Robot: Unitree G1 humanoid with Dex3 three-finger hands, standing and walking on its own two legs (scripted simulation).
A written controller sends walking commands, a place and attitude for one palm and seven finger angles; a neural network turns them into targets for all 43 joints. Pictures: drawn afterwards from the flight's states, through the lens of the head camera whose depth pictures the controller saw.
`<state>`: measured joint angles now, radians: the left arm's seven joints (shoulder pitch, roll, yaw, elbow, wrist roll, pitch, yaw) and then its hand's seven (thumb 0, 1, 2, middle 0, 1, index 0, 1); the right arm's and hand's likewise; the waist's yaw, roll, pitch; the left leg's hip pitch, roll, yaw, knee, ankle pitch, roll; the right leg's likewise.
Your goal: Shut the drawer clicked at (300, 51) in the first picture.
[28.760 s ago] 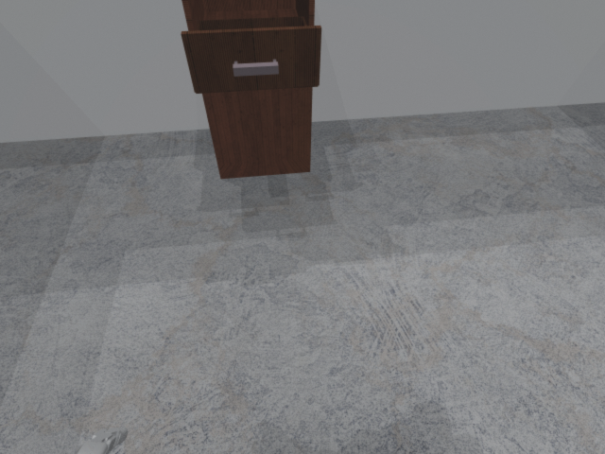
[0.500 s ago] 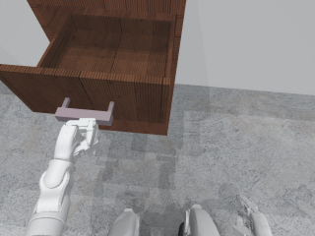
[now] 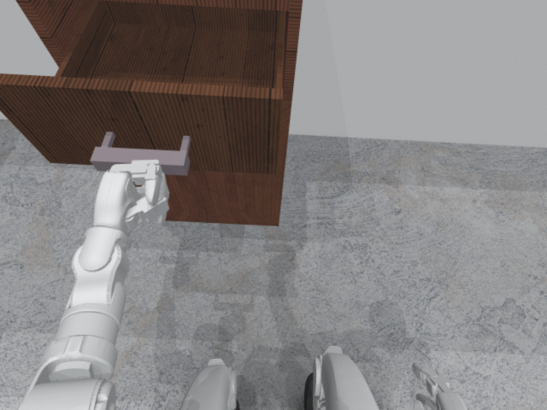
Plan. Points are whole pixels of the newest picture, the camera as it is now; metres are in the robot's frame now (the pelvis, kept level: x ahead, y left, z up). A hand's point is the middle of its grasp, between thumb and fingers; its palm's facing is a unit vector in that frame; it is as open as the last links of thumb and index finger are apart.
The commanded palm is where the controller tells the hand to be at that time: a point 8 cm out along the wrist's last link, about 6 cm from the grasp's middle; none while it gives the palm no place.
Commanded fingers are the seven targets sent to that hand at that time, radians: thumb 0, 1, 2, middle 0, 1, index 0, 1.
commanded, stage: push the drawer shut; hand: left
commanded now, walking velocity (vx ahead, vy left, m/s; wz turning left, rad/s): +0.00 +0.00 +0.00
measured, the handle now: (145, 150) +0.49 +0.19 +0.04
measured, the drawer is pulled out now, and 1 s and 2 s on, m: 0.19 0.08 0.00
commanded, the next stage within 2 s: pull the fist back off the drawer in 2.00 s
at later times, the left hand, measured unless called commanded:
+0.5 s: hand (174, 163) +0.47 +0.15 +0.03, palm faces -0.07 -1.00 -0.06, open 3.4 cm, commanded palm +0.46 +0.20 +0.04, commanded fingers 0.00 0.90 0.90 -1.40 -1.60 -1.40 -1.60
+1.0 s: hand (177, 140) +0.51 +0.15 +0.03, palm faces -0.07 -1.00 -0.06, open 3.4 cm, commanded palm +0.51 +0.20 +0.04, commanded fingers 0.00 0.90 0.90 -1.40 -1.60 -1.40 -1.60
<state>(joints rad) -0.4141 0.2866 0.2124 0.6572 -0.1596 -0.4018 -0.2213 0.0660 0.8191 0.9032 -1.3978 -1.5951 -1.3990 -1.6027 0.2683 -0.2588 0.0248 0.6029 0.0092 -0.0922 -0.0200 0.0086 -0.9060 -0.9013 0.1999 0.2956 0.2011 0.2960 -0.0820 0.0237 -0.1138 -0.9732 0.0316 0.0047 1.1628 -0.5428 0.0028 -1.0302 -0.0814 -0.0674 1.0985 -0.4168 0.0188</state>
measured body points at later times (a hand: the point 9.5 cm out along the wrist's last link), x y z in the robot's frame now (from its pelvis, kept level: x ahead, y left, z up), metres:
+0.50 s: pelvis +0.00 +0.00 -0.01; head +0.14 +0.01 +0.42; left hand +0.47 +0.20 +0.04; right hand +0.06 -0.26 -0.13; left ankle +0.00 +0.12 -0.65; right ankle +0.05 -0.14 -0.65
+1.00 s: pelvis +0.00 +0.00 -0.01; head +0.16 +0.01 +0.41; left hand +0.51 +0.20 +0.04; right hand +0.01 -0.26 -0.13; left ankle +0.00 +0.12 -0.65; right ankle +0.05 -0.14 -0.65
